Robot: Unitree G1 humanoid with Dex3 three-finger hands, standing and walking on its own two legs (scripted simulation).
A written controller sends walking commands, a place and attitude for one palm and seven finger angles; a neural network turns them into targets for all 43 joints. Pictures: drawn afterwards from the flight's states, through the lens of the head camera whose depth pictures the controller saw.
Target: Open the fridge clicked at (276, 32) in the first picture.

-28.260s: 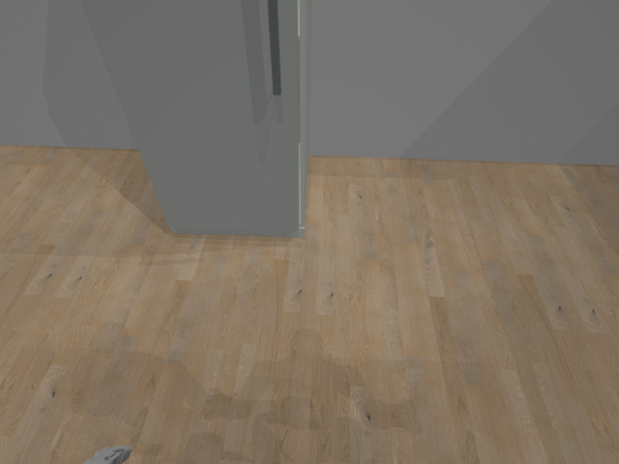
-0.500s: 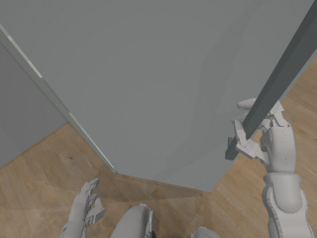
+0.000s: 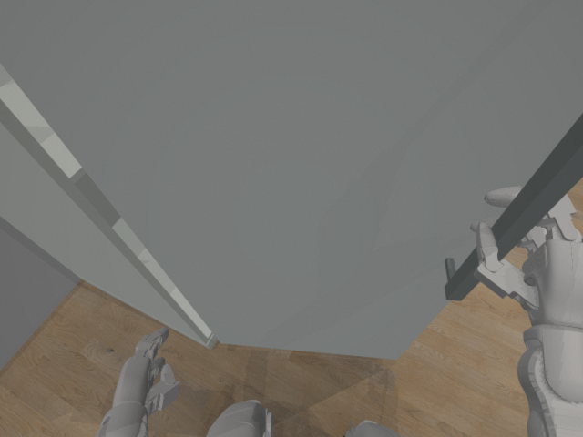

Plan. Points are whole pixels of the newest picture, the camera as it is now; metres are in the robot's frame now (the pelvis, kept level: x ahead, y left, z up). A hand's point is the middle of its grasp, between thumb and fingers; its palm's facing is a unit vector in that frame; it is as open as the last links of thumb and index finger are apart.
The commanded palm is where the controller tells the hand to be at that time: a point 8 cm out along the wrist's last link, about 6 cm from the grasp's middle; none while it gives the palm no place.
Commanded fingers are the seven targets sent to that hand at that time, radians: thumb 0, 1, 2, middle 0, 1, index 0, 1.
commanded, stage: walk backward, drawing the door open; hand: right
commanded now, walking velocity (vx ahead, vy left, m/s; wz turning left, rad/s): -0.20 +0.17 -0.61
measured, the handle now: (544, 164) +0.34 -0.19 +0.23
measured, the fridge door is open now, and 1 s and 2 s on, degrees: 69 74 73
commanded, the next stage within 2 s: stop walking and hold the door back in 0.06 s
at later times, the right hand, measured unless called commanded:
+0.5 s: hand (479, 306) +0.25 -0.15 +0.13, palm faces +0.46 +0.84 -0.28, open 5.6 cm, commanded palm +0.22 -0.21 +0.13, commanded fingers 0.00 -0.90 -0.90 0.45 1.40 0.45 1.40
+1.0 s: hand (481, 281) +0.27 -0.16 +0.14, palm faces +0.41 +0.88 -0.24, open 5.5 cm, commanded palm +0.23 -0.21 +0.13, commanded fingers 0.00 -0.90 -0.90 0.45 1.40 0.45 1.40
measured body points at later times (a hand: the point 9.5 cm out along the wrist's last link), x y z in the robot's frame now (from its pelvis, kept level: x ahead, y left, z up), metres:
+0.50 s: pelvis -0.05 +0.13 +0.02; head -0.02 +0.15 +0.47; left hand +0.18 +0.35 -0.08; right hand +0.22 -0.20 +0.15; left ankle +0.02 +0.25 -0.71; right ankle -0.08 +0.00 -0.65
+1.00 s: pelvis -0.10 +0.13 +0.01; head -0.06 +0.13 +0.46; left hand +0.05 +0.33 -0.12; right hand +0.24 -0.20 +0.15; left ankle -0.03 +0.22 -0.71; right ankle -0.13 +0.02 -0.68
